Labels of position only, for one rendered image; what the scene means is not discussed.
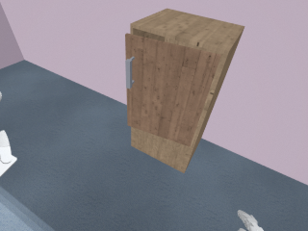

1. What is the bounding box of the robot left hand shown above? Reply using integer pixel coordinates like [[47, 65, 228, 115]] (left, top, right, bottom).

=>
[[0, 92, 17, 177]]

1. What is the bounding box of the handle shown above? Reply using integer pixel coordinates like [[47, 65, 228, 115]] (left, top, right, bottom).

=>
[[125, 56, 135, 89]]

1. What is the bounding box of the robot right hand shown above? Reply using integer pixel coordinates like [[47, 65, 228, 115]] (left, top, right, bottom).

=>
[[238, 210, 264, 231]]

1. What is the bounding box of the cupboard door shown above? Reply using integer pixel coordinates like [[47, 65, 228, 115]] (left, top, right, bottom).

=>
[[125, 33, 221, 147]]

